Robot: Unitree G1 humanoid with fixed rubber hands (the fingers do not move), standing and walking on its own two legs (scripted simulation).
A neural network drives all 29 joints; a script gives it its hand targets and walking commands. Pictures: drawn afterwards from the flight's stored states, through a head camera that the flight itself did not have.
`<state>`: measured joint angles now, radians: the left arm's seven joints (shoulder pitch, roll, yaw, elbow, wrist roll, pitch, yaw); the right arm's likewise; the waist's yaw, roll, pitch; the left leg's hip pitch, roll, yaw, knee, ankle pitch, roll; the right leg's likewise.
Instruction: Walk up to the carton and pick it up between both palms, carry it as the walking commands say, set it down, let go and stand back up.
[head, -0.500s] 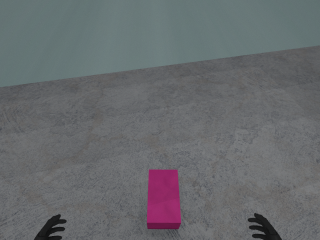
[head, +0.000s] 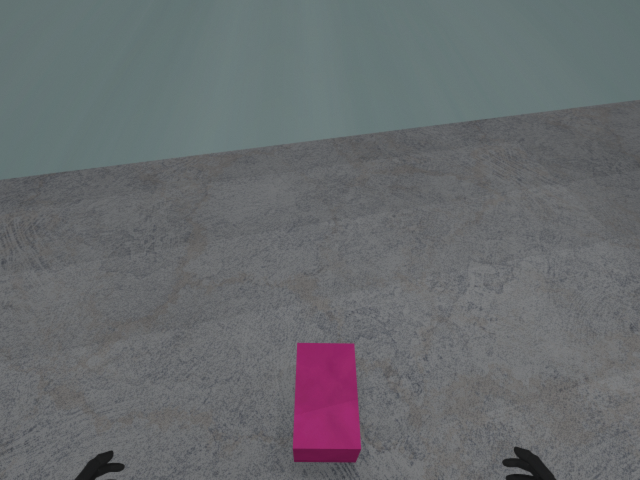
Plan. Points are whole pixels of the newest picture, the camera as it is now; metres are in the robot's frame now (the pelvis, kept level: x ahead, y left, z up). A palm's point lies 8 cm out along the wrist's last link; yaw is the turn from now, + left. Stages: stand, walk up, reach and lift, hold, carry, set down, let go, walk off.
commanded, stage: stand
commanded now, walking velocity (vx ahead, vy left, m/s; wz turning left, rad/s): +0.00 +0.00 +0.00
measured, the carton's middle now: (325, 400) +0.46 -0.04 -0.70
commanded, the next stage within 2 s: none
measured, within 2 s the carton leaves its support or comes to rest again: neither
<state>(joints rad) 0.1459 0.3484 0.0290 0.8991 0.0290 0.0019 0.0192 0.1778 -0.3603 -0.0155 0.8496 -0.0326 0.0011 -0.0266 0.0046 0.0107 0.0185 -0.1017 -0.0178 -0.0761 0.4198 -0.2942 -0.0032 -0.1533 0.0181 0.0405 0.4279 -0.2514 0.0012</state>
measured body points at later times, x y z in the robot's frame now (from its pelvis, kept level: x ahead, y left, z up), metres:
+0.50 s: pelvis -0.02 +0.00 +0.00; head -0.02 +0.00 +0.45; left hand +0.09 +0.31 -0.11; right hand +0.09 -0.31 -0.11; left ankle -0.04 +0.12 -0.74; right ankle -0.01 -0.12 -0.74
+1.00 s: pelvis -0.02 +0.00 +0.00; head -0.02 +0.00 +0.45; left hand +0.08 +0.31 -0.11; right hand +0.08 -0.31 -0.11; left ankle -0.04 +0.12 -0.74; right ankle -0.01 -0.12 -0.74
